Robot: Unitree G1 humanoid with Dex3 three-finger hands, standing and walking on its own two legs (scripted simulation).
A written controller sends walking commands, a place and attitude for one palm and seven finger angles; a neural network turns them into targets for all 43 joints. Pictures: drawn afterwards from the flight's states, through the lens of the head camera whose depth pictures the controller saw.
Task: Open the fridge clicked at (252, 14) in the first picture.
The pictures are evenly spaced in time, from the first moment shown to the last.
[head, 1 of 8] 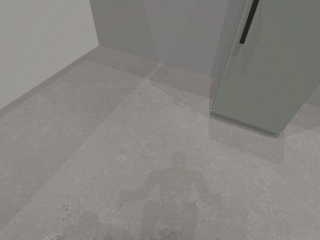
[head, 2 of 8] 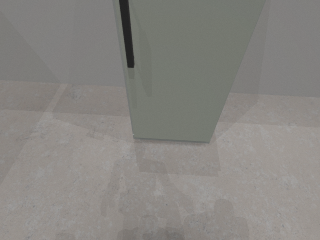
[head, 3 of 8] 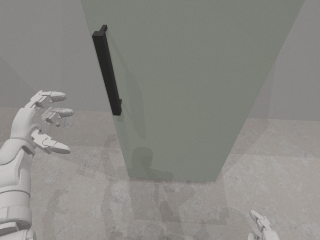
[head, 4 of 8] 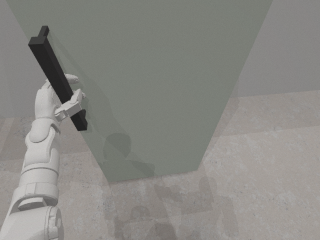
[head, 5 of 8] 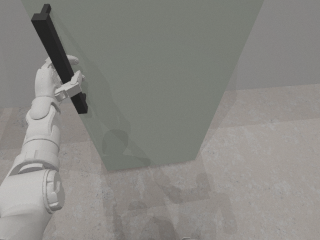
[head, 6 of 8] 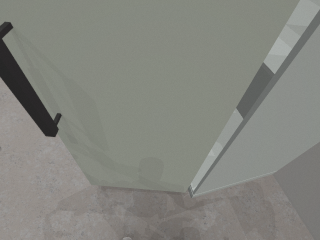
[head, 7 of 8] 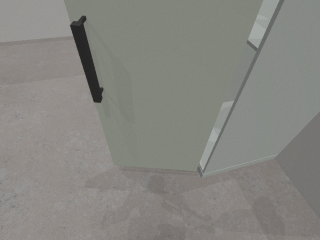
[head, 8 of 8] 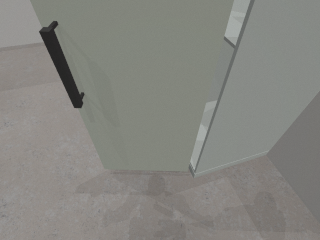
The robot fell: no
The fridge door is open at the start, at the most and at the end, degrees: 0 76 70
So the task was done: yes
